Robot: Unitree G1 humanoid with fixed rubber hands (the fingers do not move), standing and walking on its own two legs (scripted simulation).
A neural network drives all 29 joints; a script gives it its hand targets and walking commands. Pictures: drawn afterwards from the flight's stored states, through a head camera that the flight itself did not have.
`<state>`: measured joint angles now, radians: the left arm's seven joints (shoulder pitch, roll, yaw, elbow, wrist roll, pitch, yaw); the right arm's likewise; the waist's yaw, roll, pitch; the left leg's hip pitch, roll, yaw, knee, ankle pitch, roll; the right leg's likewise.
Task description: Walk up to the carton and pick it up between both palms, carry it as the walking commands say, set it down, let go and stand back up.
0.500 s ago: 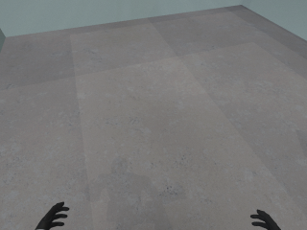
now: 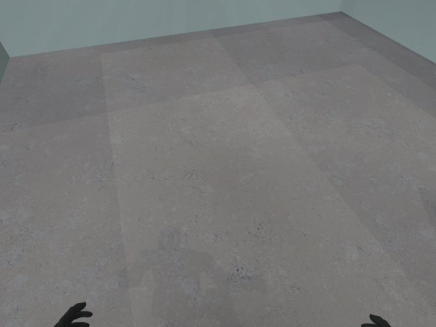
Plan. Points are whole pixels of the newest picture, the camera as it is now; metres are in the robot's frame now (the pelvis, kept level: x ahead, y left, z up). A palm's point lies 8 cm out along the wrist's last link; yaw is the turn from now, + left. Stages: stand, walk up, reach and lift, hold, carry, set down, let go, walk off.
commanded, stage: stand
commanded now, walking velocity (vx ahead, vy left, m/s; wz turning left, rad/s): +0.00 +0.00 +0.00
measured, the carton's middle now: out of the picture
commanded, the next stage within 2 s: walk up in 1.24 s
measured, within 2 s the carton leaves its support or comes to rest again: neither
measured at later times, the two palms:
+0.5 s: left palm out of the picture +0.11 +0.31 -0.10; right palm out of the picture +0.10 -0.31 -0.10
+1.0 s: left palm out of the picture +0.11 +0.31 -0.10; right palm out of the picture +0.11 -0.31 -0.10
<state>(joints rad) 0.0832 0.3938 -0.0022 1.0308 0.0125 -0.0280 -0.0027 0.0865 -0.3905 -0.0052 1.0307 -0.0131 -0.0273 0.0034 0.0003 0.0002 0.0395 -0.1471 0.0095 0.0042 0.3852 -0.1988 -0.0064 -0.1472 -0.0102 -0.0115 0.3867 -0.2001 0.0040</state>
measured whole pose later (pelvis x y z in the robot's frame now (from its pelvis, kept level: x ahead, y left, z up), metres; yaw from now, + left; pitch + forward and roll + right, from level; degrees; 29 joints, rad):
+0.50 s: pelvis +0.00 +0.00 +0.00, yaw +0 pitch -2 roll +0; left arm 0.08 0.40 0.00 1.06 0.01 -0.02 0.00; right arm 0.09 -0.39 -0.01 1.06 -0.01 -0.02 0.00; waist 0.00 0.00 0.04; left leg -0.13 0.01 0.00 0.35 -0.19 -0.01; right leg -0.13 -0.01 -0.01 0.35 -0.19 0.00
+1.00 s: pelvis +0.01 +0.00 +0.00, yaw +0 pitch -2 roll +0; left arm 0.08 0.40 0.00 1.06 0.01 -0.02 0.00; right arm 0.08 -0.40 -0.01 1.06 -0.01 -0.02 0.00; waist 0.00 0.00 0.04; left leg -0.11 0.01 0.00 0.34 -0.19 -0.01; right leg -0.11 -0.01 -0.01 0.34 -0.19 0.00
